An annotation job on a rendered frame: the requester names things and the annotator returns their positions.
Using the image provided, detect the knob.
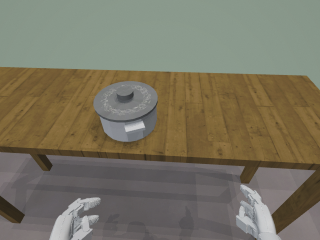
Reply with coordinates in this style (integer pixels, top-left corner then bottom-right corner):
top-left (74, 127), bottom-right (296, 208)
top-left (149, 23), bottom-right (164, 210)
top-left (116, 86), bottom-right (134, 101)

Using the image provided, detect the pot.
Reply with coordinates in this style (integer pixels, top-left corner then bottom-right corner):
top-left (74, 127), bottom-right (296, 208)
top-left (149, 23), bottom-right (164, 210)
top-left (100, 106), bottom-right (157, 142)

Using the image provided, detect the table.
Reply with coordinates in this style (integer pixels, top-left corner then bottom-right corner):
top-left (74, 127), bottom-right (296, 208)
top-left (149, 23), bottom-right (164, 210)
top-left (0, 67), bottom-right (320, 240)

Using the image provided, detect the robot left hand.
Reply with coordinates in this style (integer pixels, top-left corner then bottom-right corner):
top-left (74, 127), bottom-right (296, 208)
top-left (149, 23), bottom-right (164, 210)
top-left (49, 197), bottom-right (101, 240)

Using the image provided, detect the lid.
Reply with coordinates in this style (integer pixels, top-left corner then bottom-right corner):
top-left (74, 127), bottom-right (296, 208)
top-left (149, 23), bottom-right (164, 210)
top-left (93, 81), bottom-right (158, 123)

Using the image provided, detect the robot right hand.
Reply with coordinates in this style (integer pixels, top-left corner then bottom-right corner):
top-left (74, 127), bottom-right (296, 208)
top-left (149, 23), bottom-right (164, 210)
top-left (236, 184), bottom-right (277, 239)

